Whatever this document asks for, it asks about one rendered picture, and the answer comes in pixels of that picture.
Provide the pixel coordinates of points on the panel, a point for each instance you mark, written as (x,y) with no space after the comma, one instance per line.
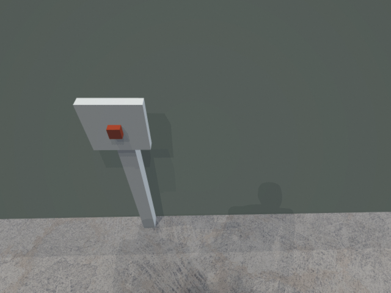
(95,115)

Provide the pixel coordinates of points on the button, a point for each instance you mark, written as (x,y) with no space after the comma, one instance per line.
(114,131)

